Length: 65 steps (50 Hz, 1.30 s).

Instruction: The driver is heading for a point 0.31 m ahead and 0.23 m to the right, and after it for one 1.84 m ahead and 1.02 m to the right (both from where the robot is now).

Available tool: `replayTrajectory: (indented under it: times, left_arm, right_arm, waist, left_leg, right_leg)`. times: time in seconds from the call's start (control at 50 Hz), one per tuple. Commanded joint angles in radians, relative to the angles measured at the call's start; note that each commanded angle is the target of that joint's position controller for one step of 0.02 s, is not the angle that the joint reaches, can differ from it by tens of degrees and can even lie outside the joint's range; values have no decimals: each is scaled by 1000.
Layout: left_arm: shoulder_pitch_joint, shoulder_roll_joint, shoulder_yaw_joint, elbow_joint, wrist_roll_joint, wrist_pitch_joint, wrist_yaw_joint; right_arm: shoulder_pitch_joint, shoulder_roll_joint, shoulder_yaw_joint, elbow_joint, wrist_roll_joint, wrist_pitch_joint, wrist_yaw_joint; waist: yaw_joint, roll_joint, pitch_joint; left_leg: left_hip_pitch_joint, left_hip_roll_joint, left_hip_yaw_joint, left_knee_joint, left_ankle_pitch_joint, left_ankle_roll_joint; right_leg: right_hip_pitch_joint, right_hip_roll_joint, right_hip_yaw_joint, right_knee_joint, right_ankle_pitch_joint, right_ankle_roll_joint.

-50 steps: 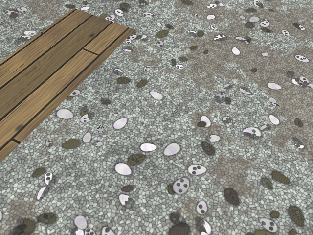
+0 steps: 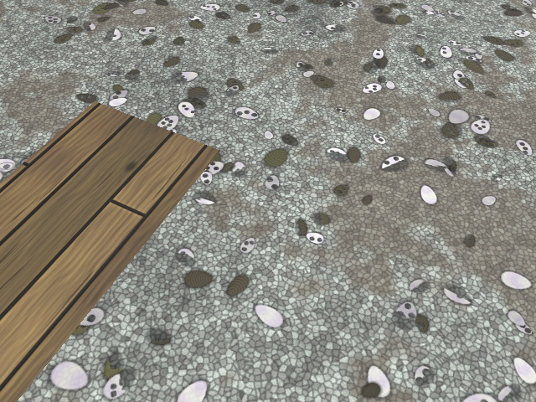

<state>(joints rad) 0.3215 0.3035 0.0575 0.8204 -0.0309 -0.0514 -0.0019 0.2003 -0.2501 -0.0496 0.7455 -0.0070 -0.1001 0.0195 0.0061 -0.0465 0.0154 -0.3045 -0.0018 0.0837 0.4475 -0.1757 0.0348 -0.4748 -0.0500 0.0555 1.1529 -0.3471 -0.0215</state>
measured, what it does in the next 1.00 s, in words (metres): walks ahead, turning right: right foot, then left foot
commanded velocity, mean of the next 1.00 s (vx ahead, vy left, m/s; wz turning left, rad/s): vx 0.28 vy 0.00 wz -0.55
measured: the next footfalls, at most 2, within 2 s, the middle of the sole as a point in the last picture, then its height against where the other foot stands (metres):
right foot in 0.38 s outside the picture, level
left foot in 0.90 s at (283, 386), level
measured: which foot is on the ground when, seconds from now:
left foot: down 0.00-0.40, up 0.42-0.88, down 0.90-1.00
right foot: up 0.00-0.36, down 0.38-0.90, up 0.92-1.00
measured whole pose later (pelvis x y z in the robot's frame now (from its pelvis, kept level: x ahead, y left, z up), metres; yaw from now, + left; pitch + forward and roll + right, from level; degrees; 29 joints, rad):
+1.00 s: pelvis +0.38 -0.08 +0.00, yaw -36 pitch +2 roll +0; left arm 0.18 0.33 0.08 0.62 -0.01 0.04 0.03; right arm 0.10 -0.27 -0.06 0.72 -0.02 -0.03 -0.02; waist 0.01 -0.04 0.03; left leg -0.36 -0.01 -0.03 0.50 -0.19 0.01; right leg -0.46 0.13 0.15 1.05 -0.55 0.03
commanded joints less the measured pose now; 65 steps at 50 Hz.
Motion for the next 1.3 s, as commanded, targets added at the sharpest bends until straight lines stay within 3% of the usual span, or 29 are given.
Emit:
replayTrajectory:
  times: [0.02,0.1,0.18,0.28,0.34,0.36,0.38,0.4,0.42,0.44,0.46,0.48,0.5,0.56,0.64,0.78,0.86,0.88,0.9,0.92,0.94,0.96,0.98,1.04,1.12,1.22,1.26,1.28,1.3]
  left_arm:
    - [19,47,24,-71,-2,12,2]
    - [-54,31,25,-106,7,24,1]
    - [-178,5,12,-148,11,15,-26]
    - [-298,9,9,-221,10,16,-54]
    - [-229,53,33,-232,12,24,-58]
    - [-109,91,56,-205,13,26,-55]
    - [47,154,89,-165,18,27,-40]
    - [102,256,108,-154,20,34,-14]
    - [41,303,103,-213,39,19,-22]
    - [34,216,81,-226,34,11,-36]
    - [-6,178,70,-221,26,2,-36]
    - [-56,151,64,-219,13,0,-33]
    - [-101,125,57,-228,10,4,-26]
    - [-133,138,58,-243,36,8,-13]
    - [-114,157,63,-231,21,30,16]
    - [-108,158,62,-234,21,74,39]
    - [-153,145,56,-255,11,83,39]
    - [-171,133,52,-264,8,83,41]
    - [-133,86,38,-273,22,81,40]
    - [-24,53,32,-273,25,77,39]
    - [-16,142,52,-271,31,70,36]
    - [-32,197,72,-251,20,76,34]
    - [-50,194,77,-234,12,90,37]
    - [-80,123,61,-245,5,117,33]
    - [-150,79,43,-285,10,112,27]
    - [-139,78,36,-279,21,108,11]
    - [-95,70,36,-255,23,107,3]
    - [-65,69,37,-237,26,105,-1]
    - [-60,92,40,-239,32,104,2]
  right_arm:
    - [4,-103,-31,-23,-7,-26,-3]
    - [26,-132,-44,17,-11,-26,-18]
    - [49,-165,-52,40,-4,-12,-30]
    - [106,-204,-68,78,20,21,-33]
    - [78,-245,-80,75,34,40,-39]
    - [54,-251,-81,69,38,50,-42]
    - [48,-231,-72,61,40,50,-45]
    - [86,-122,-38,27,-14,38,-40]
    - [169,-87,-14,-9,-11,9,-27]
    - [56,-189,-37,-7,23,-8,-20]
    - [-4,-182,-34,-34,39,-13,-21]
    - [-9,-167,-33,-18,20,-8,-34]
    - [-9,-179,-40,-16,3,3,-43]
    - [29,-153,-39,-15,-5,41,-49]
    - [-31,-127,-28,-34,-9,58,-56]
    - [-171,-137,-27,-78,5,62,-39]
    - [-125,-153,-40,-77,8,40,-28]
    - [-88,-161,-46,-68,6,33,-27]
    - [-57,-219,-59,-73,-10,32,-33]
    - [-81,-277,-69,-79,-31,48,-40]
    - [-21,-234,-65,-67,-27,53,-37]
    - [-42,-182,-51,-83,-19,55,-39]
    - [-80,-150,-43,-90,-13,61,-40]
    - [-123,-151,-38,-98,-8,83,-51]
    - [-87,-179,-50,-86,-13,100,-61]
    - [-90,-215,-58,-69,11,104,-41]
    - [-103,-215,-53,-58,28,107,-37]
    - [-95,-200,-47,-46,36,108,-36]
    - [-41,-163,-34,-21,31,104,-32]
  waist:
    - [3,156,-30]
    - [-2,111,10]
    - [-47,93,43]
    - [-81,90,84]
    - [-14,139,10]
    - [59,134,-46]
    - [138,94,-129]
    - [95,-151,-203]
    - [20,-256,-406]
    - [96,-50,-410]
    - [74,-24,-276]
    - [33,67,-180]
    - [4,54,-138]
    - [-44,16,-135]
    - [-31,-16,-159]
    - [17,-80,-127]
    - [-19,-116,-115]
    - [-42,-107,-115]
    - [-23,1,-167]
    - [54,271,-154]
    - [18,318,-186]
    - [8,220,-164]
    - [13,165,-135]
    - [15,177,-81]
    - [-30,227,-110]
    - [-34,242,-129]
    - [-3,228,-116]
    - [12,215,-109]
    - [6,152,-112]
  left_leg:
    - [148,267,-220,-291,104,150]
    - [175,265,-84,-312,233,155]
    - [215,255,26,-316,244,133]
    - [368,305,79,-257,318,111]
    - [409,303,125,-70,752,77]
    - [384,274,146,108,887,56]
    - [263,221,163,353,806,8]
    - [-54,125,148,699,39,-53]
    - [-342,-65,-58,1001,-506,-100]
    - [-396,-1,-188,1028,-446,-83]
    - [-426,32,-169,968,-363,-65]
    - [-406,75,-161,888,-295,-69]
    - [-360,97,-159,821,-253,-73]
    - [-253,82,-150,729,-193,-96]
    - [-275,44,-155,545,-81,-132]
    - [-232,-13,-195,278,-26,-129]
    - [-102,-34,-191,51,-12,-87]
    - [2,-9,-187,-70,133,-65]
    - [163,162,-312,-73,323,-2]
    - [292,366,-540,-56,666,165]
    - [297,467,-683,-76,672,276]
    - [272,413,-572,-61,597,257]
    - [238,336,-449,-54,512,204]
    - [142,236,-273,-104,374,162]
    - [199,258,-212,-120,358,193]
    - [168,289,-198,-106,314,199]
    - [137,276,-186,-66,254,171]
    - [94,256,-168,-34,207,135]
    - [12,218,-132,20,93,59]
  right_leg:
    - [-166,-84,50,19,101,14]
    - [-248,-84,63,-111,249,34]
    - [-222,-72,-8,-338,397,20]
    - [-248,-54,-77,-475,300,-28]
    - [-81,33,-161,-493,151,-86]
    - [67,85,-188,-536,157,-112]
    - [320,118,-162,-621,289,-148]
    - [604,-104,155,-600,628,-215]
    - [838,-332,702,-731,626,-450]
    - [808,-303,605,-768,686,-397]
    - [684,-261,442,-756,739,-353]
    - [542,-203,336,-761,746,-301]
    - [431,-172,278,-780,748,-279]
    - [274,-129,211,-812,873,-273]
    - [270,-92,190,-786,842,-243]
    - [289,-80,325,-738,523,-195]
    - [316,-52,418,-654,508,-157]
    - [282,-15,408,-615,447,-123]
    - [193,46,344,-484,223,-74]
    - [-26,215,168,-283,-294,-4]
    - [-123,174,120,-57,-382,49]
    - [-138,130,125,54,-303,71]
    - [-144,110,104,91,-230,89]
    - [-111,85,32,69,-105,115]
    - [-70,45,-16,-130,-83,120]
    - [111,45,-61,-398,-58,78]
    - [210,62,-87,-597,63,41]
    - [295,78,-100,-725,150,14]
    - [405,35,-25,-794,250,-18]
